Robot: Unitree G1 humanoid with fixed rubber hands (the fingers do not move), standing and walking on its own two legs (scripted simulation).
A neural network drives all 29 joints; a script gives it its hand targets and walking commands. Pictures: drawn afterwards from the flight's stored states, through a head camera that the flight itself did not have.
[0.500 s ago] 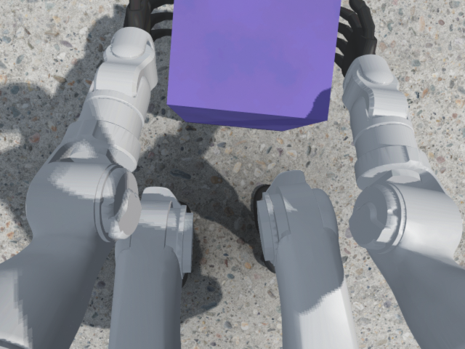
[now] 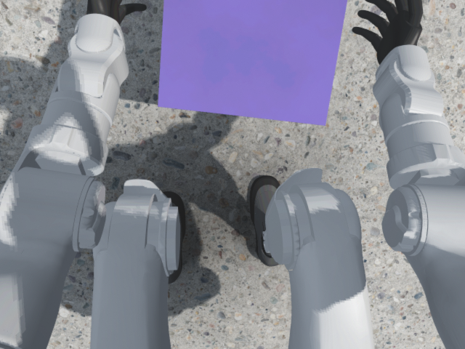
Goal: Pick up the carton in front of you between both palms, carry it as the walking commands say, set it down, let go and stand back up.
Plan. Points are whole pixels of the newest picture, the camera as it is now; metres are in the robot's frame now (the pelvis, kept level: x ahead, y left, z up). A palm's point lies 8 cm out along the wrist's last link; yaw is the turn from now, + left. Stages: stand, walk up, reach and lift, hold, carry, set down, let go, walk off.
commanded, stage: set down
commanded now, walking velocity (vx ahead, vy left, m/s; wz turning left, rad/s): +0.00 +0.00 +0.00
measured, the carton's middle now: (242, 51) +0.50 -0.06 -0.24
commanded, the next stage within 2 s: let go in 0.96 s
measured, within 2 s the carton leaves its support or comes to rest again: neither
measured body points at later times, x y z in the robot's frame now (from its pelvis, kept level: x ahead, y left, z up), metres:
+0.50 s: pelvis +0.01 +0.00 +0.11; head +0.33 -0.02 +0.43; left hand +0.56 +0.12 -0.01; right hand +0.50 -0.27 +0.00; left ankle +0.10 +0.12 -0.33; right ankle +0.12 -0.11 -0.33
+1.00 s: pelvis +0.04 +0.00 +0.25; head +0.33 -0.02 +0.60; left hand +0.56 +0.12 +0.15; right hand +0.49 -0.28 +0.15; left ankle +0.10 +0.12 -0.33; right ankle +0.12 -0.11 -0.33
